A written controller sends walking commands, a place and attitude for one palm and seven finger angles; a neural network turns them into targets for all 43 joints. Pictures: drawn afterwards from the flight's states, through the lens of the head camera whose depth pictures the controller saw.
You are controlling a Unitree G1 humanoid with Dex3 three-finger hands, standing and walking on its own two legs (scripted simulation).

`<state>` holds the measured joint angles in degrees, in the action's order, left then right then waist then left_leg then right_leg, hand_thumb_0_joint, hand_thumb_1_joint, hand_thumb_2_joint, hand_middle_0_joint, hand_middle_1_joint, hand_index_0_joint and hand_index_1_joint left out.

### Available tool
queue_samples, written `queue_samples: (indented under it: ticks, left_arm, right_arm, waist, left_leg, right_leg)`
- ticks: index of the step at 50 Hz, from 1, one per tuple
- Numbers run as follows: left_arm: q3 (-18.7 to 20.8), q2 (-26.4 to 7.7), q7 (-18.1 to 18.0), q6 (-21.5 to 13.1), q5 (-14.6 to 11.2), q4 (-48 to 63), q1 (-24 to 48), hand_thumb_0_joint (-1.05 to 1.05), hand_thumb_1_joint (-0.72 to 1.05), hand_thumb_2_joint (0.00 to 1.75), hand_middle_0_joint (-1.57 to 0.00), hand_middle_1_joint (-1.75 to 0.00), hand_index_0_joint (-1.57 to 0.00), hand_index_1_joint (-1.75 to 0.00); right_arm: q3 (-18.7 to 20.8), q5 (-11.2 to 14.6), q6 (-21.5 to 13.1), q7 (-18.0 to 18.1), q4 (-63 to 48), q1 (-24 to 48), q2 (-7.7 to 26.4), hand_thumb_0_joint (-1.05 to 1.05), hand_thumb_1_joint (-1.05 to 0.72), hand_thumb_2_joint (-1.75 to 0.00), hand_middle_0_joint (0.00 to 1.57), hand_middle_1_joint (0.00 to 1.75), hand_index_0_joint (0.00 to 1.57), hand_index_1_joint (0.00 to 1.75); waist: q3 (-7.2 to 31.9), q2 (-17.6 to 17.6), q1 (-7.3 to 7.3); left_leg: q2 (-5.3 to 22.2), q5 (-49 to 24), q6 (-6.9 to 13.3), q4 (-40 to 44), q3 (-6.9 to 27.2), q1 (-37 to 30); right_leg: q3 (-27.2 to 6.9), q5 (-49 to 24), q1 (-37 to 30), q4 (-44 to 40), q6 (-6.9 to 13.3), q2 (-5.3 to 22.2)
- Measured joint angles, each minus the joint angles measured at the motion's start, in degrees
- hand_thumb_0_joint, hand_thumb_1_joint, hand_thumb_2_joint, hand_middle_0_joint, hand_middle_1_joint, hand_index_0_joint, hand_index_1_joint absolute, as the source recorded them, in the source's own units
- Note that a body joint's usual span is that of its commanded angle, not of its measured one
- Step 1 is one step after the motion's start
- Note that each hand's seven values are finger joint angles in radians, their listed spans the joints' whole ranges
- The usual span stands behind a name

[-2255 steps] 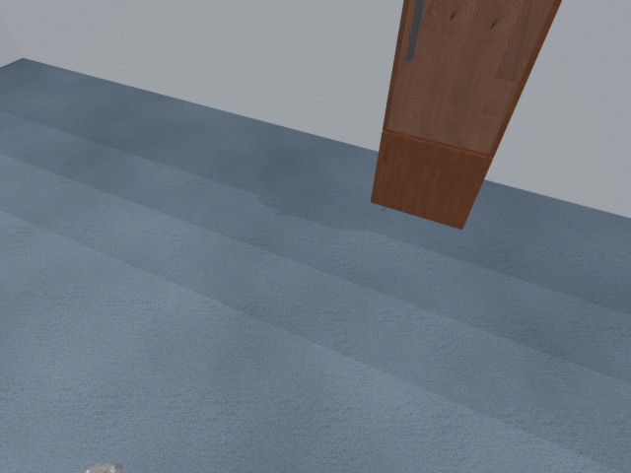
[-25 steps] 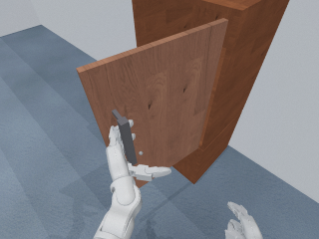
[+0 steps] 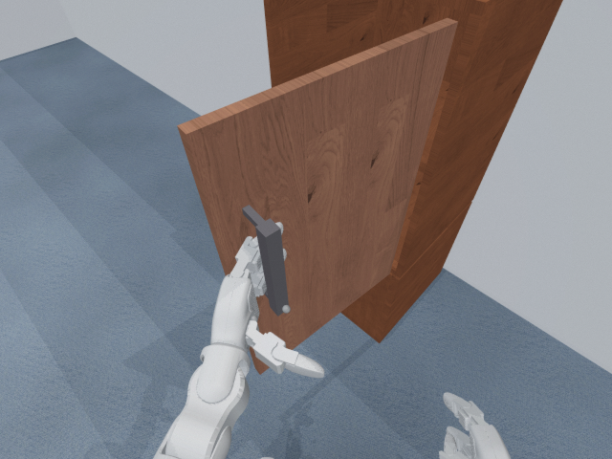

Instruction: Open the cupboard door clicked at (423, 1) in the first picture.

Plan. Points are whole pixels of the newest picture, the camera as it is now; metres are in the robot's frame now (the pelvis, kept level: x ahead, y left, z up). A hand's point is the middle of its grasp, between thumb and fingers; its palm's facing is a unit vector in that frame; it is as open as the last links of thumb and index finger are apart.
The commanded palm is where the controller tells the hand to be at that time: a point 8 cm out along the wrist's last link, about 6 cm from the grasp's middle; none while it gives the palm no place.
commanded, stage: slide the hand sideways off the handle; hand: left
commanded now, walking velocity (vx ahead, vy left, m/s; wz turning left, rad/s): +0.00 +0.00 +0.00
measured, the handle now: (266, 264) +0.35 +0.08 +0.08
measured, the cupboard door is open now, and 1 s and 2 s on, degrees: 83 82 82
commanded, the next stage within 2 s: draw the hand back to the body in 0.88 s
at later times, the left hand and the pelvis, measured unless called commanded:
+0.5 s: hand (254, 337) +0.25 +0.08 +0.07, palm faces -0.01 -1.00 -0.02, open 16.0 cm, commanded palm +0.21 +0.15 +0.08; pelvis +0.03 -0.02 +0.00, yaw -1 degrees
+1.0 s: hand (202, 364) +0.21 +0.13 +0.07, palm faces +0.02 -1.00 -0.02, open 16.3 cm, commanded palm +0.19 +0.19 +0.08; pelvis +0.03 -0.02 -0.01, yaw +1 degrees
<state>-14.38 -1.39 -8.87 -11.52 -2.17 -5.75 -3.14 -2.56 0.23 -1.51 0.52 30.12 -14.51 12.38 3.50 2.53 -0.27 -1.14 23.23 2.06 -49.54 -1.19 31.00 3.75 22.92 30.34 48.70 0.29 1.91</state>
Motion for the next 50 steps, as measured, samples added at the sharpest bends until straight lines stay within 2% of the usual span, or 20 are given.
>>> queue_samples:
  ticks: [6, 16, 31, 42, 46, 50]
  left_arm:
    - [0.7, 0.2, -0.3, 0.8, 1.1, 2.9, -3.0, -0.01, -0.50, 0.30, -0.22, -0.40, -0.22, -0.38]
    - [2.2, -2.1, 1.7, 0.3, 0.6, 11.6, -13.6, -0.01, -0.50, 0.30, -0.20, -0.35, -0.21, -0.34]
    - [8.9, -5.8, 9.3, -3.1, -4.1, 19.6, -25.4, -0.01, -0.50, 0.30, -0.20, -0.33, -0.20, -0.33]
    - [16.6, -8.5, 16.2, -4.8, -9.5, 19.4, -28.1, -0.01, -0.50, 0.30, -0.16, -0.31, -0.16, -0.31]
    - [17.6, -9.0, 18.2, -5.1, -11.0, 19.5, -28.8, -0.01, -0.50, 0.30, -0.15, -0.30, -0.15, -0.31]
    - [17.2, -8.9, 18.7, -5.1, -11.4, 19.8, -28.7, -0.01, -0.50, 0.30, -0.15, -0.30, -0.15, -0.30]
  right_arm:
    - [-0.4, -0.4, -0.1, -0.8, -1.2, -0.3, -0.6, 0.01, -0.91, -0.90, 0.20, 0.30, 0.20, 0.30]
    - [-0.3, -0.7, 0.1, -0.9, -3.7, -0.2, -0.6, 0.01, -0.91, -0.90, 0.20, 0.30, 0.20, 0.30]
    - [0.7, -0.1, -2.5, 0.4, -4.6, -0.5, 0.4, 0.01, -0.91, -0.90, 0.20, 0.30, 0.20, 0.30]
    - [1.2, 0.7, -4.4, 2.0, -3.3, -1.2, 1.5, 0.01, -0.91, -0.90, 0.20, 0.30, 0.20, 0.30]
    - [1.5, 1.0, -5.1, 2.5, -3.1, -1.3, 1.8, 0.01, -0.91, -0.90, 0.20, 0.30, 0.20, 0.30]
    - [1.6, 1.1, -5.9, 2.6, -3.4, -1.2, 2.0, 0.01, -0.91, -0.90, 0.20, 0.30, 0.20, 0.30]
  waist:
    - [0.6, -0.9, 0.53]
    - [1.0, -0.8, 0.42]
    - [2.1, 0.1, -0.40]
    - [3.0, 0.2, -0.60]
    - [3.1, 0.2, -0.55]
    - [3.1, 0.3, -0.57]
  left_leg:
    - [0.5, 0.2, -0.1, 0.6, -0.8, -0.6]
    - [1.2, 1.5, -0.7, 0.6, -0.7, -1.2]
    - [1.7, 3.4, -2.0, -2.2, 1.2, 1.6]
    - [1.9, 4.2, -2.5, -4.3, 2.4, 4.0]
    - [1.8, 4.3, -2.3, -4.8, 2.5, 4.5]
    - [1.7, 4.4, -2.0, -5.5, 2.5, 5.1]
  right_leg:
    - [-0.8, 0.0, -0.1, -0.4, 0.1, -0.5]
    - [-0.8, 1.1, -0.6, -0.4, 0.6, -1.2]
    - [1.0, 3.7, 1.7, 2.4, 1.8, -1.7]
    - [2.2, 4.5, 3.4, 3.8, 2.1, -1.9]
    - [2.3, 4.5, 3.7, 4.0, 2.0, -1.8]
    - [2.3, 4.4, 4.0, 4.2, 1.7, -1.7]
